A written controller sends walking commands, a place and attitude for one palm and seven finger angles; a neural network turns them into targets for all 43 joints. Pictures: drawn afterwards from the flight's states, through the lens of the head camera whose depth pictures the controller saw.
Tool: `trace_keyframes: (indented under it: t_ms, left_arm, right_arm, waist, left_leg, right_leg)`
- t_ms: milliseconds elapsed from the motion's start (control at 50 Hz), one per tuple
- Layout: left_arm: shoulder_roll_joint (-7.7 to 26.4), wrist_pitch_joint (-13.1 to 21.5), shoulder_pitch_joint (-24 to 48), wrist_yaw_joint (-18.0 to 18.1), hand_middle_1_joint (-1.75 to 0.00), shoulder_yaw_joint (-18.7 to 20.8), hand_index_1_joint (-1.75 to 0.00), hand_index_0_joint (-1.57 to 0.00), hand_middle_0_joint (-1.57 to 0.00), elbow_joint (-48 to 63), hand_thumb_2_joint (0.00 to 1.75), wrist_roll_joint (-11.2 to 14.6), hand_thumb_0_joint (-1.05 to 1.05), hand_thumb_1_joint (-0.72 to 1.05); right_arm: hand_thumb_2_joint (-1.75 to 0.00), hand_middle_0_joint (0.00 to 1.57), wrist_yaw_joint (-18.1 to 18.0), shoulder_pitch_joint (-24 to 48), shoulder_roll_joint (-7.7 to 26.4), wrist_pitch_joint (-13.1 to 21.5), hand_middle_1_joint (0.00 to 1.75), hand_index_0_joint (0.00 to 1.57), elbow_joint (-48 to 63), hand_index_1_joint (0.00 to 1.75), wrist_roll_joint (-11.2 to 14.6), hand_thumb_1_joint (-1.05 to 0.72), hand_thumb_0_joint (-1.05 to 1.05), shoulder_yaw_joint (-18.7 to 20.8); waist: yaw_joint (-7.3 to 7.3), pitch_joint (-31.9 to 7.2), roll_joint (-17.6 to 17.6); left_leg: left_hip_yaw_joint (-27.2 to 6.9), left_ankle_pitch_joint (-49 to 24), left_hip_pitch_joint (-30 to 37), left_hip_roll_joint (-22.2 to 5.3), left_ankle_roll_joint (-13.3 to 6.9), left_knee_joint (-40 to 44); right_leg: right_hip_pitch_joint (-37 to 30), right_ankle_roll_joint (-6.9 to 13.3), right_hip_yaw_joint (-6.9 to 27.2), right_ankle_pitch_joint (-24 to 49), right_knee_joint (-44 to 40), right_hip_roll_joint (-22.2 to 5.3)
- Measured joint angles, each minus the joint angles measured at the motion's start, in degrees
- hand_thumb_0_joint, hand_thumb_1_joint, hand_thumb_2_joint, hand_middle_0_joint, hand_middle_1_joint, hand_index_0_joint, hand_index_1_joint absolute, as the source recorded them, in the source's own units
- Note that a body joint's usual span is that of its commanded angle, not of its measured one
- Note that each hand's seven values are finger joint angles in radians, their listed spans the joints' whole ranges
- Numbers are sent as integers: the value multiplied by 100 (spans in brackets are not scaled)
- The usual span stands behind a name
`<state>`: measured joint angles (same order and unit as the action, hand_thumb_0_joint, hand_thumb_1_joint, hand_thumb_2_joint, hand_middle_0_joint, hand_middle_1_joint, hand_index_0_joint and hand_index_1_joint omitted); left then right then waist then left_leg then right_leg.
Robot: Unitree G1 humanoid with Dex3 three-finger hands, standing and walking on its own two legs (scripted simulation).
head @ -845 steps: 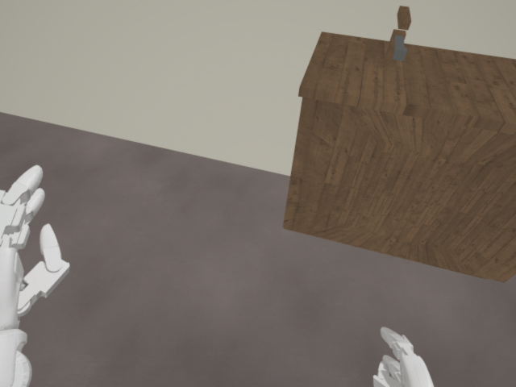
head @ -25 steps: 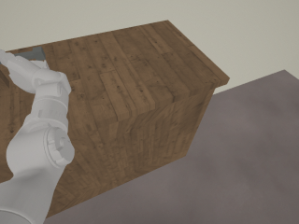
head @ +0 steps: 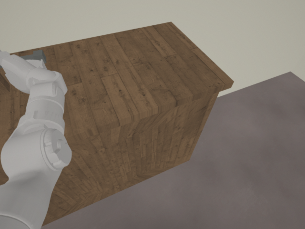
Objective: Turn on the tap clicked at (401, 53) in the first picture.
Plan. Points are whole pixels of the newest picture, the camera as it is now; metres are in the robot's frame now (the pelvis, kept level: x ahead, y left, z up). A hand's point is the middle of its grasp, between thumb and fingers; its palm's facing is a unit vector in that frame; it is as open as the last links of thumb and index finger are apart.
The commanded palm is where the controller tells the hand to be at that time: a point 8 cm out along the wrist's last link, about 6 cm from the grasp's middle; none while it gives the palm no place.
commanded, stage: lift the hand up off the lever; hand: left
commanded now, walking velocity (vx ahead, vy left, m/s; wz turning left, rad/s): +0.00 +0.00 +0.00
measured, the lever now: (39, 57) +0.58 +0.29 +0.14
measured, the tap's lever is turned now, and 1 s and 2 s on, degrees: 86 86 86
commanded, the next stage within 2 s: draw the hand back beside the body in 0.96 s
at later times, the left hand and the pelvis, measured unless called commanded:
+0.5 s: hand (37, 60) +0.49 +0.25 +0.19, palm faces +0.84 -0.54 -0.12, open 7.8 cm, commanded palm +0.43 +0.26 +0.20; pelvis +0.01 +0.00 +0.00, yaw +1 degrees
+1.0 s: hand (34, 55) +0.48 +0.25 +0.21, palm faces +0.83 -0.54 -0.14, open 7.8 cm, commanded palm +0.43 +0.26 +0.21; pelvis +0.00 -0.01 +0.01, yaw +0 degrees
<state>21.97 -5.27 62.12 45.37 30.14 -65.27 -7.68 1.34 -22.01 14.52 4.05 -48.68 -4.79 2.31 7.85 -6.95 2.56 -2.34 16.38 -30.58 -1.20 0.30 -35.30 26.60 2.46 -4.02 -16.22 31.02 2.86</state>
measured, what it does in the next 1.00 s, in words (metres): stands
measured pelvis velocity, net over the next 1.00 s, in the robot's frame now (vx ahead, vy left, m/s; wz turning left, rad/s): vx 0.00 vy -0.01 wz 0.01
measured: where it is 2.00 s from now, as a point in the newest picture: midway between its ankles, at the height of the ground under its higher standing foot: outside the picture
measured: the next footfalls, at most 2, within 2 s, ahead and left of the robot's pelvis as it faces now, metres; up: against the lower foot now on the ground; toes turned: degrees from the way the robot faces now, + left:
none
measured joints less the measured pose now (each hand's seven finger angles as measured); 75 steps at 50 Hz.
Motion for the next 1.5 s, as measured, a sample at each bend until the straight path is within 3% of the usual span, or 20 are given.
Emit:
trace_keyframes:
  t_ms: [140,220,340,520,620,700,800,900,1080,1100,1180,1280,1360,1400,1500]
  left_arm:
    - [-203,-83,-154,87,-15,112,-15,-16,-16,350,90,16,2,90]
    - [-364,-124,-337,76,-15,-53,-15,-16,-16,691,90,14,2,90]
    - [-492,-447,-404,-31,-15,-51,-15,-16,-16,677,90,220,2,90]
    - [-527,-515,-215,127,-15,-204,-15,-15,-16,859,90,-9,2,90]
    - [-579,-588,-126,28,-15,-343,-15,-15,-16,841,90,134,2,90]
    - [-621,-739,-102,33,-15,-222,-15,-16,-16,706,90,232,2,90]
    - [-532,-858,-94,174,-15,78,-15,-16,-16,591,90,83,2,90]
    - [-355,-805,-125,185,-15,94,-15,-16,-16,734,90,-105,2,90]
    - [-202,-762,-137,-152,-15,-217,-15,-16,-16,535,90,136,1,90]
    - [-178,-783,-175,-318,-15,-358,-15,-15,-16,557,90,121,1,90]
    - [-182,-494,-861,-1560,-16,-822,-15,-15,-15,1377,90,260,2,90]
    - [-458,-169,-2216,-2956,-17,-935,-16,-16,-16,2781,90,1083,2,90]
    - [-230,183,-3558,-3536,-18,-973,-17,-17,-17,3469,90,1213,1,89]
    - [-102,337,-4092,-3680,-18,-996,-17,-17,-17,3805,90,1236,1,89]
    - [-33,683,-4601,-3743,-20,-1224,-19,-17,-18,4597,90,1194,2,89]
  right_arm:
    - [-90,20,25,95,-46,21,30,20,36,30,-4,-91,1,12]
    - [-90,20,44,132,-77,3,30,20,53,30,7,-91,1,29]
    - [-90,20,-18,265,-107,-50,30,20,47,30,76,-91,1,-14]
    - [-90,20,-26,468,-86,41,30,20,48,30,26,-91,1,19]
    - [-90,20,-63,444,-60,-1,30,20,15,30,62,-91,1,27]
    - [-90,20,-81,412,-45,-40,30,20,-9,30,86,-91,1,11]
    - [-90,20,-85,398,-48,-43,30,20,-13,30,60,-91,1,-2]
    - [-90,20,-86,334,-59,-19,30,20,1,30,48,-91,1,16]
    - [-90,20,-163,222,7,-5,30,20,-67,30,162,-91,1,-6]
    - [-90,20,-186,231,12,-24,30,20,-49,30,173,-91,1,-15]
    - [-90,20,-385,204,48,-116,30,20,193,30,335,-91,1,-2]
    - [-90,20,-589,157,68,-214,30,20,493,30,599,-91,1,-33]
    - [-90,20,-536,360,63,-199,30,20,725,30,662,-91,1,-120]
    - [-90,20,-521,443,29,-152,30,20,844,30,689,-91,1,-139]
    - [-90,20,-494,658,26,49,30,20,925,30,717,-91,1,-167]
  waist:
    - [-75,-24,13]
    - [-170,-37,40]
    - [-249,-4,40]
    - [-310,86,9]
    - [-345,84,29]
    - [-322,48,47]
    - [-247,16,55]
    - [-226,32,35]
    - [-240,113,5]
    - [-243,139,-10]
    - [-318,243,-10]
    - [-454,255,14]
    - [-398,292,70]
    - [-446,359,75]
    - [-856,545,41]
  left_leg:
    - [42,14,178,12,-10,101]
    - [64,31,336,26,-14,158]
    - [47,-1,611,62,-23,307]
    - [-5,-54,537,72,10,303]
    - [-13,-99,600,77,19,386]
    - [1,-127,687,68,27,468]
    - [32,-138,705,35,45,496]
    - [40,-146,663,2,69,477]
    - [-53,-213,729,18,74,539]
    - [-49,-222,738,21,71,547]
    - [91,-252,979,-14,47,686]
    - [333,-258,1582,-52,13,962]
    - [492,-252,2036,-50,-3,1128]
    - [510,-262,2172,-41,-12,1162]
    - [389,-355,2247,9,-38,1171]
  right_leg:
    - [-161,-12,43,-10,-87,-14]
    - [-305,-21,66,-34,-121,-29]
    - [-571,-30,48,-38,-226,-62]
    - [-499,1,-8,-22,-189,-70]
    - [-550,9,-15,1,-239,-75]
    - [-618,17,-1,21,-295,-67]
    - [-612,39,30,36,-302,-37]
    - [-559,65,38,47,-274,-6]
    - [-679,71,-54,101,-381,-14]
    - [-682,72,-51,109,-382,-17]
    - [-865,64,91,189,-509,10]
    - [-1372,24,336,269,-752,40]
    - [-1725,-4,493,257,-805,35]
    - [-1850,-15,511,259,-820,27]
    - [-2020,-38,389,348,-921,-22]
